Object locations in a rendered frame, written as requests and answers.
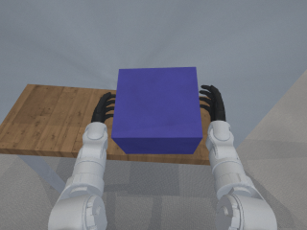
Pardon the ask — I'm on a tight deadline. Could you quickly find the carton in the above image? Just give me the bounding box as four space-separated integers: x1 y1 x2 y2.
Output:
110 66 203 154

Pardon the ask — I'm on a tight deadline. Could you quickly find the left robot forearm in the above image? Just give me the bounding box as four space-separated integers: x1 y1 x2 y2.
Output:
48 122 108 230

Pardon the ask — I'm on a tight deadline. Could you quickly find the table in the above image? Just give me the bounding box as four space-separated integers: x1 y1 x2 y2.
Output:
0 83 211 194

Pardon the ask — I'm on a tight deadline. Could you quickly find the right robot hand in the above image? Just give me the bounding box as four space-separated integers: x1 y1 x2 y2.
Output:
199 85 226 122

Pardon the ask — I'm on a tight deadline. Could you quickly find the left robot upper arm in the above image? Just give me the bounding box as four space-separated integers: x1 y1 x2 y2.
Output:
49 194 107 230

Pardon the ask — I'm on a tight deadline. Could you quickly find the left robot hand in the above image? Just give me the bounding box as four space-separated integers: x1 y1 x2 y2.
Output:
90 92 116 124

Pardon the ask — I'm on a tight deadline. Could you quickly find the right robot forearm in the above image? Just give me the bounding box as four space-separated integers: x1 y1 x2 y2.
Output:
205 120 277 230

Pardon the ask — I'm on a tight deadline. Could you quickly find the right robot upper arm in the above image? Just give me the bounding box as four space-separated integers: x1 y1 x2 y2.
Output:
215 193 277 230

